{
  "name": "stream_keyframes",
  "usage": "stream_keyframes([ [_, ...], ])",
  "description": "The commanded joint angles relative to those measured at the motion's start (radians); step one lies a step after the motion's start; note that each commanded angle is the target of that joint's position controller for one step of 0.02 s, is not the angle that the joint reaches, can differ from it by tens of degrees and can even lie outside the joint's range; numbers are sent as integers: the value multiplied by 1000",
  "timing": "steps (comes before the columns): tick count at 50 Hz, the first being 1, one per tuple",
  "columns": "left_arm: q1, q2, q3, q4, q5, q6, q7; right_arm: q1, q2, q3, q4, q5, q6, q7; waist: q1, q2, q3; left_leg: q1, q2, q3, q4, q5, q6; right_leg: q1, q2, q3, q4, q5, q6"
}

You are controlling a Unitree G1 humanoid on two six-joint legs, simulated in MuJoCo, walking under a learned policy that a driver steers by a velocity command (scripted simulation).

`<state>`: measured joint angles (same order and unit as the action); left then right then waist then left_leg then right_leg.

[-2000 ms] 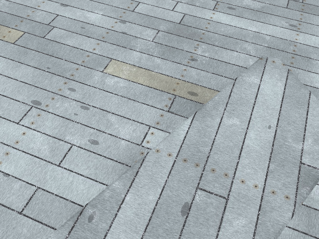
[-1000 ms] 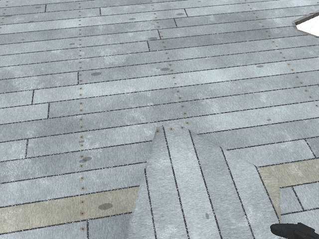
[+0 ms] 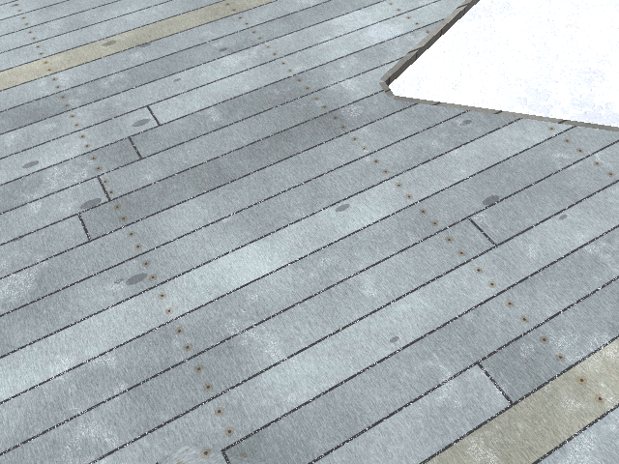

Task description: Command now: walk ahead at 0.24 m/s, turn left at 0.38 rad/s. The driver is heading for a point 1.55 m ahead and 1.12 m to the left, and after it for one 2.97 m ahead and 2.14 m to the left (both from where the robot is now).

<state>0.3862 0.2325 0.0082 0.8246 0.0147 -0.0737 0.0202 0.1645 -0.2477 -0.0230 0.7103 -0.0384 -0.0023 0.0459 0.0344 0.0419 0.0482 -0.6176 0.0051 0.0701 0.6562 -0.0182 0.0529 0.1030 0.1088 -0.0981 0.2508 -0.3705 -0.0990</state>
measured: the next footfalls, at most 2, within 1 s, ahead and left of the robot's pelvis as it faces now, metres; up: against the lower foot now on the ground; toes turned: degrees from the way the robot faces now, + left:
left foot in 0.06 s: +0.20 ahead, +0.07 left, +0.00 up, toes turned +5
right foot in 0.58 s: +0.21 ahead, -0.11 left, +0.00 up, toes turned +25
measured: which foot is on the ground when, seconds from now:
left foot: up 0.00-0.04, down 0.06-0.58, up 0.60-1.00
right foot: down 0.00-0.06, up 0.08-0.56, down 0.58-1.00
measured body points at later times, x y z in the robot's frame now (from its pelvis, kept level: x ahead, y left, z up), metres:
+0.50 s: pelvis +0.11 -0.02 +0.00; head +0.13 +0.00 +0.45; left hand +0.20 +0.26 -0.10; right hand +0.29 -0.27 -0.10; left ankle +0.16 +0.07 -0.73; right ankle +0.18 -0.15 -0.70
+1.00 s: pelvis +0.10 -0.05 +0.01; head +0.12 -0.05 +0.46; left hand +0.07 +0.24 -0.08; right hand +0.38 -0.19 -0.10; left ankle +0.01 +0.04 -0.68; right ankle +0.18 -0.13 -0.73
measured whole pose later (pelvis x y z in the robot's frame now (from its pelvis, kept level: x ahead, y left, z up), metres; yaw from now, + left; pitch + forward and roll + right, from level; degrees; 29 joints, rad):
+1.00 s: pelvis +0.10 -0.05 +0.01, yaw +34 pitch +1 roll +0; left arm 0.23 0.24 0.03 0.63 0.04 0.00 0.01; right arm 0.16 -0.30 -0.07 0.66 -0.01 0.12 0.03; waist 0.01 0.03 0.03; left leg -0.40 0.00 -0.01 0.91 -0.47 -0.05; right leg -0.28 -0.06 -0.16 0.49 -0.22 -0.02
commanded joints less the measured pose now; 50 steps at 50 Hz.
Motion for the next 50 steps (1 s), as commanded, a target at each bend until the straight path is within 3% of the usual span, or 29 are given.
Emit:
stream_keyframes([
  [1, -17, 194, 49, -45, 3, 2, 30, 154, -109, -29, -32, -6, -28, -3, -88, -138, -94, 252, -97, 43, -73, -74, 55, -51, -263, 20, 338, 1271, 48],
  [2, -70, 213, 57, -65, -6, 7, 30, 294, -133, -41, 3, -9, -39, -11, -162, -133, -154, 398, -84, -2, -191, 18, 84, -102, -245, 2, 549, 1137, 61],
  [3, -104, 190, 51, -104, -17, 3, 23, 383, -195, -60, 21, -10, -44, -25, -207, -49, -239, 605, 58, -149, -186, 392, 154, -277, -135, -48, 897, 656, 73],
  [4, 75, 58, 25, -147, -36, 5, 12, 317, -308, -85, -2, -3, -41, -31, -50, 221, -387, 936, 418, -630, -92, 1127, 378, -670, 40, 41, 1278, -283, 129],
  [5, 119, 112, 21, -108, 2, 20, 15, 271, -253, -89, -36, 51, -30, -39, -81, 57, -514, 945, 427, -606, -149, 948, 428, -721, -43, 191, 1330, -161, 121],
  [6, 8, 141, 23, -130, 11, 24, 13, 190, -188, -73, -65, 55, -14, -50, -88, 11, -360, 787, 360, -519, -206, 710, 397, -754, -81, 183, 1314, -85, 122],
  [7, -65, 147, 24, -152, 20, 24, 9, 148, -137, -54, -55, 53, 3, -57, -60, -57, -200, 597, 291, -439, -277, 531, 338, -754, -110, 163, 1215, -53, 122],
  [9, -102, 142, 26, -165, 32, 70, 0, 120, -117, -47, -48, 49, 16, -61, -24, -95, -98, 362, 181, -341, -364, 337, 245, -644, -136, 147, 1050, -16, 140],
  [10, -62, 113, 18, -172, 28, 96, 1, 129, -150, -54, -45, 35, 13, -58, -3, -28, -100, 297, 186, -332, -361, 396, 271, -600, -122, 129, 1017, -35, 153],
  [12, -58, 99, 13, -172, 22, 113, 8, 122, -165, -60, -42, 23, 6, -51, 4, -31, -120, 275, 149, -304, -338, 416, 260, -583, -119, 128, 927, -24, 162],
  [15, -111, 98, 13, -192, 21, 118, 11, 110, -181, -69, -56, 20, 17, -52, -17, 13, -155, 299, 109, -331, -339, 171, 212, -604, -119, 132, 796, 37, 160],
  [18, -205, 102, 15, -234, 18, 128, 5, 108, -194, -80, -76, 23, 44, -53, -56, 50, -139, 324, 97, -424, -375, -198, 185, -652, -112, 146, 730, 59, 157],
  [20, -239, 107, 17, -251, 13, 125, 6, 113, -192, -85, -85, 17, 55, -50, -76, 69, -113, 341, 103, -481, -374, -286, 182, -671, -106, 157, 678, 41, 156],
  [23, -252, 106, 14, -270, 2, 104, 9, 108, -194, -91, -96, 8, 62, -47, -89, 84, -115, 365, 108, -537, -339, -229, 180, -631, -81, 163, 596, 0, 137],
  [25, -227, 104, 11, -271, -7, 88, 9, 86, -198, -96, -105, 8, 64, -44, -80, 103, -119, 360, 100, -567, -316, -127, 169, -558, -58, 160, 507, -27, 111],
  [27, -148, 97, 9, -251, -14, 76, 17, 46, -184, -93, -113, 10, 66, -43, -43, 121, -122, 329, 73, -579, -282, -73, 132, -434, -45, 152, 335, -7, 86],
  [28, -101, 96, 11, -239, -10, 70, 26, 21, -172, -89, -118, 24, 65, -45, -10, 100, -117, 273, 37, -567, -251, -143, 87, -328, -50, 146, 169, 82, 77],
  [29, -100, 157, 26, -240, 6, 64, 36, 37, -125, -79, -126, 39, 61, -50, -23, -26, -113, 166, -44, -489, -136, -385, 21, -231, -193, 288, 29, 47, 45],
  [30, -153, 280, 52, -271, 18, 74, 34, 59, -83, -71, -165, 50, 53, -54, -49, -309, -111, -35, -224, -233, 120, -574, -41, -167, -481, 617, -27, 130, -74],
  [31, -151, 244, 56, -273, 29, 81, 29, 45, -186, -94, -132, -2, 46, -61, -19, -184, -89, -49, -152, -214, 344, -553, -63, -260, -519, 615, -4, 300, -147],
  [32, -193, 176, 35, -283, 24, 80, 26, 51, -201, -104, -114, 2, 45, -57, -57, -113, -87, -3, -134, -224, 443, -498, -72, -302, -462, 520, 16, 381, -146],
  [33, -244, 137, 24, -285, 17, 79, 19, 81, -197, -105, -98, 6, 53, -54, -97, -90, -69, 19, -116, -213, 503, -434, -81, -330, -392, 410, 27, 424, -111],
  [34, -274, 128, 21, -292, 14, 72, 16, 100, -195, -105, -89, 6, 65, -46, -111, -127, -77, 19, -112, -195, 564, -387, -89, -315, -342, 329, 43, 470, -89],
  [36, -264, 117, 21, -300, 14, 66, 14, 114, -192, -102, -75, 18, 83, -33, -91, -164, -97, 10, -103, -157, 664, -353, -117, -284, -309, 240, 62, 562, -94],
  [42, -131, 144, 51, -260, 13, 62, 17, 1, -161, -86, -107, 27, 99, -22, -10, -179, -115, -53, -65, -137, 561, -369, -148, -111, -363, 204, 96, 603, -126],
  [47, -150, 160, 68, -258, 22, 62, 2, -52, -115, -62, -133, 30, 104, -12, -3, -222, -112, 105, -18, -65, 306, -443, -119, -203, -385, 137, 103, 485, -123],
  [50, -166, 184, 80, -257, 27, 67, -10, -46, -115, -56, -150, 38, 100, -11, -9, -254, -126, 244, -21, -16, 141, -490, -78, -271, -397, 111, 131, 456, -112],
])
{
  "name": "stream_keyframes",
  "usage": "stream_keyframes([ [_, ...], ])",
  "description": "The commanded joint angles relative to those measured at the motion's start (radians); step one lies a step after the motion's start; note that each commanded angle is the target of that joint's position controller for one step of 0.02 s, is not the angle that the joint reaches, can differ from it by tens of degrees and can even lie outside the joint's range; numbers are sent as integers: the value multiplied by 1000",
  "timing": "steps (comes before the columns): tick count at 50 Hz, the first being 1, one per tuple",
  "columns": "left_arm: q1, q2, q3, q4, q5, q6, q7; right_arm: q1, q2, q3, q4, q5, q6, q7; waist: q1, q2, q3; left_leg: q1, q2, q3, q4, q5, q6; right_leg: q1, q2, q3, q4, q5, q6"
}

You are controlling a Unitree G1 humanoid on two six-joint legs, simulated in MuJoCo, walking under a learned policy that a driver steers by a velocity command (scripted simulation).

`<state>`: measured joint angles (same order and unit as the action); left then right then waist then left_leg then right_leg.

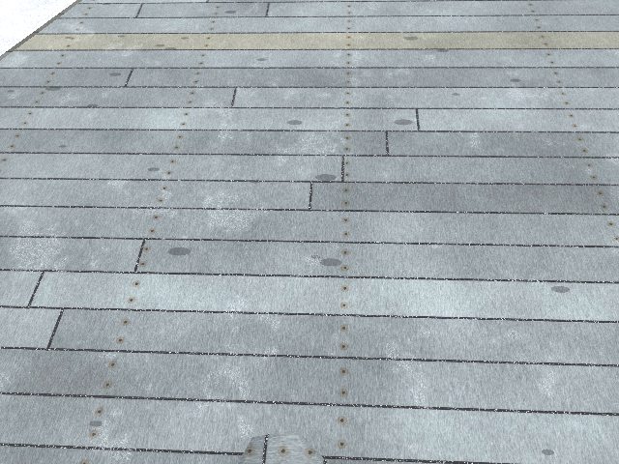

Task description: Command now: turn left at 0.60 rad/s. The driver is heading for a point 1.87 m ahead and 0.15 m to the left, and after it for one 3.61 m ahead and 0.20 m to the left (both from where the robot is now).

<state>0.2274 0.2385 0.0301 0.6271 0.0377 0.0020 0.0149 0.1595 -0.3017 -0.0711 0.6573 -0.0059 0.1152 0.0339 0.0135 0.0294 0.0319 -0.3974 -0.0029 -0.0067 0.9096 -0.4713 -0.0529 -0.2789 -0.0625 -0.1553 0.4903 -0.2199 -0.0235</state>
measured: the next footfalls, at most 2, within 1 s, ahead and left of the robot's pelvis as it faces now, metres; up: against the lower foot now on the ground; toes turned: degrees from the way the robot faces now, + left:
left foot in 0.08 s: +0.01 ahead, +0.11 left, +0.00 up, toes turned +4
right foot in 0.62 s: +0.05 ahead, -0.05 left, +0.00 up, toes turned +25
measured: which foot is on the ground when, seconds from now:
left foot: up 0.00-0.06, down 0.08-0.62, up 0.64-1.00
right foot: down 0.00-0.08, up 0.10-0.60, down 0.62-1.00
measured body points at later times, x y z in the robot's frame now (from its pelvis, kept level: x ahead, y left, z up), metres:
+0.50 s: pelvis -0.03 +0.03 +0.00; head -0.01 +0.05 +0.45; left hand +0.05 +0.33 -0.10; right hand +0.17 -0.20 -0.10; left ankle -0.03 +0.11 -0.74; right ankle +0.02 -0.09 -0.70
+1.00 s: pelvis -0.03 +0.02 +0.00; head -0.03 +0.02 +0.45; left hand -0.06 +0.29 -0.12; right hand +0.19 -0.17 -0.11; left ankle -0.11 +0.09 -0.73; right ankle +0.01 -0.06 -0.74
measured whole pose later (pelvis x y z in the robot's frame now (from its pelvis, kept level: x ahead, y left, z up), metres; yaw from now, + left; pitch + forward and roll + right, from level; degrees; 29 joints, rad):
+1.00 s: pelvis -0.03 +0.02 +0.00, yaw +23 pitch +0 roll +0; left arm 0.31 0.23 0.05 0.75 0.01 0.02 -0.01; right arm 0.23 -0.26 -0.03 0.75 -0.03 0.02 0.00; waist 0.02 0.00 -0.03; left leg -0.15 -0.05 -0.01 0.47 -0.39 0.05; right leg -0.22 0.05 0.01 0.45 -0.24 -0.06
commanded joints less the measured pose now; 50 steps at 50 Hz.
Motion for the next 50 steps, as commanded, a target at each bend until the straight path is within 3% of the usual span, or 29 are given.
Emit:
stream_keyframes([
  [1, -11, 185, 62, -57, 2, -7, -8, -28, -64, -9, -98, 7, -21, 1, 4, -245, -115, 59, -15, 70, -172, -16, 41, 102, -232, 165, -89, 315, -178],
  [3, -28, 189, 68, -52, -17, 6, -11, 62, -55, -7, -69, 1, -37, -1, -49, -196, -130, 212, -43, 104, -416, 147, 79, 36, -206, 105, 26, 277, -113],
  [4, 19, 176, 69, -37, -19, 15, -16, 98, -88, -13, -57, -15, -52, -8, -56, -65, -113, 311, -8, -17, -544, 216, 98, -82, -161, 45, 163, 124, -37],
  [5, 66, 76, 45, -67, -1, 30, -22, 101, -189, -26, -85, -19, -69, -19, -8, 242, -103, 412, 302, -442, -584, 413, 164, -357, -42, -30, 464, -403, 51],
  [6, -89, 107, 40, -128, 6, 46, -8, 136, -271, -61, -100, -11, -71, -29, -106, 266, -71, 262, 353, -534, -590, 579, 299, -438, 46, 120, 542, -417, 69],
  [7, -130, 133, 46, -124, -11, 49, -4, 114, -207, -44, -91, -15, -69, -34, -85, 182, -30, 241, 299, -463, -605, 492, 302, -439, 20, 176, 593, -327, 77],
  [8, -111, 142, 50, -105, -22, 44, 0, 44, -159, -27, -99, -8, -67, -42, -43, 145, -10, 205, 249, -396, -615, 454, 281, -418, 17, 187, 600, -237, 79],
  [9, -81, 153, 54, -74, -18, 37, 3, -16, -139, -21, -111, -9, -68, -46, -13, 125, -20, 209, 186, -341, -603, 478, 253, -393, 18, 188, 600, -163, 83],
  [11, -32, 165, 61, -36, -2, 41, 0, -22, -115, -12, -113, 2, -76, -50, 0, 106, -80, 225, 144, -292, -564, 632, 253, -346, 39, 179, 647, -115, 91],
  [13, -39, 147, 56, -28, -7, 48, -4, 16, -115, -14, -103, 2, -84, -46, -6, 66, -107, 252, 141, -311, -552, 639, 253, -342, 52, 185, 635, -106, 91],
  [17, -89, 126, 44, -31, -14, 57, 0, 74, -121, -22, -96, -6, -83, -49, -40, 81, -86, 294, 143, -398, -562, 508, 275, -379, 66, 196, 519, -122, 86],
  [21, -127, 120, 35, -39, -18, 50, 5, 106, -134, -31, -95, -15, -78, -44, -59, 82, -84, 278, 140, -470, -543, 498, 293, -323, 90, 204, 403, -174, 67],
  [27, -80, 117, 25, -29, -39, 32, 11, 59, -121, -29, -86, -19, -79, -33, -34, 103, -113, 207, 108, -521, -519, 611, 263, -99, 123, 197, 210, -202, 17],
  [29, -23, 98, 20, -14, -40, 23, 16, 31, -109, -24, -76, -8, -74, -36, 4, 85, -115, 161, 77, -513, -495, 576, 220, 40, 122, 190, 6, -99, -6],
  [30, -6, 97, 19, -10, -30, 15, 23, 32, -94, -18, -70, 3, -75, -42, 16, 53, -113, 98, 47, -493, -470, 450, 175, 144, 92, 216, -129, -4, -20],
  [31, -47, 142, 22, -33, -10, 8, 30, 88, -35, -3, -67, 9, -78, -45, -22, -126, -125, 11, -33, -385, -320, 155, 114, 218, -97, 426, -232, -36, -62],
  [32, -81, 230, 40, -47, -2, 7, 20, 71, -69, -11, -88, 5, -78, -57, -21, -280, -72, -122, -207, -169, -156, -86, 83, 153, -284, 645, -254, 179, -196],
  [33, -54, 179, 38, -40, -6, 1, 13, 66, -123, -26, -60, -26, -78, -63, -2, -163, -84, -66, -147, -188, 23, -100, 63, 85, -303, 633, -236, 247, -253],
  [34, -97, 117, 16, -45, -14, -5, 7, 67, -112, -26, -45, -21, -79, -59, -35, -107, -73, -39, -133, -197, 78, -40, 50, 49, -246, 555, -232, 243, -239],
  [35, -138, 82, 5, -47, -12, -11, 3, 79, -93, -21, -26, -17, -75, -54, -56, -87, -61, -18, -124, -195, 108, 22, 35, 33, -184, 473, -229, 242, -201],
  [37, -147, 68, -2, -45, -12, -22, 6, 97, -71, -14, -5, -16, -65, -41, -56, -150, -77, -15, -121, -173, 115, 65, 10, 78, -116, 382, -213, 307, -170],
  [39, -105, 69, 0, -28, -11, -26, 4, 71, -54, -5, 4, -8, -56, -39, -34, -151, -79, -12, -107, -144, 30, 54, -5, 129, -101, 354, -195, 333, -164],
  [40, -64, 72, 2, -12, -10, -26, 2, 64, -37, 5, 8, -10, -53, -38, -18, -153, -100, 3, -88, -117, -48, 49, -4, 164, -95, 359, -212, 199, -158],
  [42, 21, 141, 34, 21, -13, -13, -6, 17, -45, 11, -1, -20, -54, -33, 28, -208, -72, -19, -80, -26, -123, -2, 10, 203, -92, 420, -261, -127, -172],
  [45, 80, 160, 55, 55, -12, 5, -17, -23, -54, 16, -1, -20, -72, -30, 48, -185, -9, -20, -65, 7, -229, -48, 40, 187, -121, 483, -293, -300, -196],
  [47, 85, 161, 65, 70, -15, 9, -19, 10, -32, 24, 19, -18, -92, -30, 28, -163, 1, 68, -64, 22, -339, -31, 77, 130, -118, 478, -284, -319, -195],
  [49, 13, 153, 68, 65, -32, 13, -20, 127, 1, 33, 69, -19, -113, -37, -53, -137, 3, 328, -71, 52, -564, 163, 137, -56, -66, 415, -234, -343, -158],
  [50, -27, 129, 65, 54, -35, 8, -18, 206, -25, 26, 96, -24, -125, -45, -97, -91, -2, 516, -33, -17, -590, 168, 171, -235, -30, 376, -150, -357, -116],
])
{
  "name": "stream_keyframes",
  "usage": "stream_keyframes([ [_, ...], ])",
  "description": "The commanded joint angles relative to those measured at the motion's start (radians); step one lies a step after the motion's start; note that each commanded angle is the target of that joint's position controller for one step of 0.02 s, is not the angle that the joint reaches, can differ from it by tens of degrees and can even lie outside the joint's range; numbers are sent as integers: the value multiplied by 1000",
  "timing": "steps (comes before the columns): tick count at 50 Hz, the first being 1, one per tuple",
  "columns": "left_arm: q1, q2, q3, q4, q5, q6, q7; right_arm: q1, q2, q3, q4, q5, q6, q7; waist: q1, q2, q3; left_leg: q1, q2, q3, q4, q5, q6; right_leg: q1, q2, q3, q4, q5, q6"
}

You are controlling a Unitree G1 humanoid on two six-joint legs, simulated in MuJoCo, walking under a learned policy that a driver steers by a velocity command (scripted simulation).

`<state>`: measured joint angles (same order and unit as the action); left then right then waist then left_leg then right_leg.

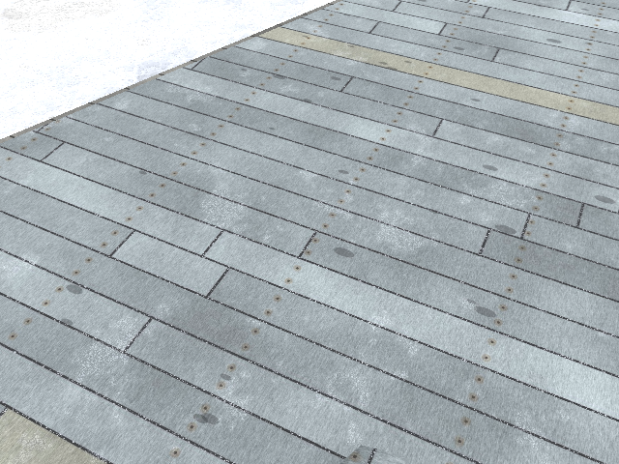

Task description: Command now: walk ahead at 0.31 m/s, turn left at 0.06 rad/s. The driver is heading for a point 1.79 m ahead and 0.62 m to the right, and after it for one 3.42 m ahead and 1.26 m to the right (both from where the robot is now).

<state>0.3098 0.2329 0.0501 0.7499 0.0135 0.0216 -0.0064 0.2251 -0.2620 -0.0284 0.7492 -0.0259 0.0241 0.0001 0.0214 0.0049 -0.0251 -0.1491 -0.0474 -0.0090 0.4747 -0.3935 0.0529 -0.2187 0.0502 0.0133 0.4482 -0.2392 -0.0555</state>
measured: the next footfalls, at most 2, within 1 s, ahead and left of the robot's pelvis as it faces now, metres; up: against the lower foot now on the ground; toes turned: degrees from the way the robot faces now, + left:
left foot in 0.02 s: -0.01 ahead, +0.10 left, +0.00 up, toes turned -2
right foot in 0.40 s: +0.31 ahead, -0.12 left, +0.00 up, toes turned -3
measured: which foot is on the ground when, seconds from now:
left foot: up 0.00-0.00, down 0.02-0.42, up 0.44-0.84, down 0.86-1.00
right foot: down 0.00-0.00, up 0.02-0.38, down 0.40-0.86, up 0.88-1.00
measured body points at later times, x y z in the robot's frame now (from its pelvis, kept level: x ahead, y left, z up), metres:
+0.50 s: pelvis +0.20 -0.04 -0.02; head +0.23 -0.05 +0.43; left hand +0.37 +0.22 -0.11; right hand +0.19 -0.31 -0.16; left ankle +0.01 +0.09 -0.65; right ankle +0.28 -0.12 -0.74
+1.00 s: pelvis +0.33 -0.03 +0.00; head +0.32 -0.01 +0.45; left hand +0.39 +0.23 -0.14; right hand +0.36 -0.28 -0.13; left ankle +0.32 +0.04 -0.74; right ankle +0.32 -0.14 -0.69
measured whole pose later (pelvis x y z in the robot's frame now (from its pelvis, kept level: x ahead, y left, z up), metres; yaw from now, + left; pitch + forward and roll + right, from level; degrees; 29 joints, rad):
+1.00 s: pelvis +0.33 -0.03 +0.00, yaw +0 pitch -1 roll -1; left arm 0.29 0.25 0.02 0.89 0.02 -0.02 -0.01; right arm 0.33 -0.21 -0.01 0.93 -0.01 -0.04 0.00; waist -0.01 -0.03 -0.01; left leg -0.16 -0.06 0.04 0.37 -0.20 0.09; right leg -0.38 0.02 -0.02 0.85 -0.37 -0.05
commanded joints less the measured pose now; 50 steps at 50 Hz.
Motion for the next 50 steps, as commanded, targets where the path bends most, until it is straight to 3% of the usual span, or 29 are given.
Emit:
stream_keyframes([
  [1, -163, 58, 22, -110, -11, -23, -1, 232, -137, -28, 19, -15, -46, -22, -148, 124, 25, 406, 219, -280, -273, -152, 104, -475, -65, 94, 146, -338, -37],
  [2, -244, 62, 16, -162, -6, -35, -2, 230, -234, -60, 20, -3, -48, -24, -160, 226, 110, 311, 406, -566, -373, -321, 195, -627, 23, -64, 314, -276, 1],
  [3, -265, 131, 32, -159, 12, -40, -2, 191, -187, -55, 21, -3, -55, -24, -135, 98, 184, 225, 405, -558, -386, -314, 230, -633, -58, 6, 419, -202, 6],
  [5, -158, 149, 39, -110, 6, -48, -24, 110, -122, -33, 5, 2, -76, -15, -61, 93, 147, 212, 306, -411, -389, -162, 186, -575, -78, 18, 467, -110, 23],
  [7, -141, 150, 41, -92, 19, -44, -40, 129, -105, -25, 22, 8, -96, -13, -52, 107, 125, 198, 251, -297, -393, 16, 173, -533, -83, -14, 495, -43, 38],
  [13, -291, 96, 13, -150, 18, -34, -55, 217, -112, -24, 81, 11, -112, -3, -87, 100, 157, 144, 224, -161, -360, 371, 164, -463, -86, -70, 318, 81, 45],
  [16, -322, 105, 12, -179, 13, -35, -51, 225, -147, -31, 100, 8, -116, -7, -81, 96, 172, 118, 250, -146, -344, 477, 154, -358, -71, -95, 216, 75, 5],
  [18, -254, 112, 16, -168, 13, -37, -38, 210, -168, -32, 113, 9, -116, -12, -44, 91, 145, 104, 254, -122, -268, 694, 128, -204, -28, -124, 157, 47, -29],
  [20, 0, 148, 39, -90, 16, -49, -13, 203, -190, -36, 126, 13, -107, -16, 81, 38, -3, 67, 206, -50, 62, 947, 84, 118, 24, -127, 71, 64, -71],
  [21, 174, 200, 54, -50, 34, -61, 4, 204, -165, -26, 113, 14, -107, -17, 151, -7, -118, -101, 154, -23, 336, 727, 60, 367, -119, 22, 56, -20, -110],
  [22, 274, 325, 78, -35, 50, -68, 11, 319, -37, 3, 87, 48, -106, -14, 122, -289, -296, -372, -44, 27, 762, 22, -3, 587, -473, 558, -58, -46, -242],
  [23, 224, 255, 60, -32, 8, -68, 7, 240, -128, -21, 98, 18, -107, -20, 112, -135, -246, -417, -49, -134, 863, -87, 13, 457, -462, 676, -147, 142, -243],
  [24, 94, 222, 46, -46, -4, -75, 9, 190, -119, -26, 82, 28, -107, -20, 41, -98, -103, -418, 5, -129, 849, -15, 10, 313, -445, 466, -128, 353, -240],
  [25, 41, 151, 27, -44, -2, -85, 3, 175, -111, -20, 95, 24, -106, -19, 19, -32, -49, -390, 43, -98, 795, 20, 8, 226, -400, 337, -123, 576, -232],
  [26, 18, 110, 9, -35, -8, -95, -2, 149, -96, -21, 96, 13, -92, -16, -6, -15, -3, -341, 76, -72, 721, 34, 8, 140, -331, 231, -145, 691, -183],
  [27, 6, 103, 4, -23, -7, -103, 1, 206, -71, -14, 105, 3, -75, -12, -40, -105, -15, -293, 79, -63, 683, 29, -9, 94, -331, 185, -149, 786, -199],
  [29, 15, 92, -3, -4, -4, -119, -5, 213, -57, -14, 129, -6, -49, -4, -53, -84, -17, -239, 57, -44, 638, 48, -24, 36, -301, 108, -161, 896, -200],
  [32, 1, 112, -8, 21, 1, -116, -1, 132, -30, -2, 110, -1, -37, 6, -71, -71, -23, -236, 52, -2, 455, 132, -39, 14, -250, 20, -168, 872, -169],
  [34, 4, 109, -17, 38, 0, -107, 4, 79, -4, 15, 103, -5, -23, 8, -55, -100, -34, -158, 37, 35, 348, 198, -46, -22, -211, -30, -156, 875, -150],
  [36, 8, 107, -23, 48, 3, -97, 4, 93, -15, 19, 128, 1, -13, 3, -52, -115, -61, -64, 18, 71, 369, 305, -48, -66, -207, -37, -142, 793, -149],
  [39, -11, 97, -34, 66, 4, -81, 8, 37, -29, 25, 122, -2, -14, -7, -42, -104, 6, -27, 26, 57, 253, 230, -39, -99, -223, 17, -138, 566, -145],
  [41, 31, 121, -21, 98, -8, -54, 20, 40, -42, 29, 106, -19, -28, -13, -39, -105, 59, -44, 45, 37, 46, 39, -7, -50, -252, 100, -123, 215, -145],
  [42, 68, 109, -22, 110, -5, -44, 24, 79, -64, 21, 122, -25, -36, -16, -39, -53, 68, -2, 57, 5, -23, 38, 12, -59, -242, 134, -85, 26, -126],
  [43, 78, 78, -27, 105, -4, -44, 26, 133, -108, 10, 136, -27, -49, -22, -46, 75, 74, 39, 160, -145, -114, 35, 40, -114, -187, 103, 41, -125, -101],
  [44, 94, 25, -42, 73, -15, -49, 16, 138, -197, -15, 133, 6, -48, -25, -22, 237, 91, 108, 323, -435, -251, -82, 152, -307, -23, -41, 219, -268, -47],
  [45, 23, 121, -17, 71, 13, -46, 21, 195, -184, -25, 151, 21, -47, -14, -99, 204, 144, 102, 408, -585, -332, -134, 256, -428, -1, -55, 359, -328, -27],
  [46, -10, 158, 0, 70, 17, -48, 16, 179, -133, -13, 149, 21, -56, -6, -75, 112, 157, 83, 390, -548, -347, -128, 269, -448, -38, 2, 440, -267, -18],
  [48, -24, 140, 3, 84, 5, -54, -1, 112, -91, -9, 135, 17, -70, -2, -34, 75, 129, 65, 317, -403, -391, -68, 212, -405, -81, 20, 447, -151, 3],
  [50, -42, 119, 3, 97, 9, -51, -14, 110, -72, -7, 140, 19, -88, -7, -26, 65, 98, 93, 260, -293, -400, 94, 177, -386, -89, 2, 456, -49, 27],
])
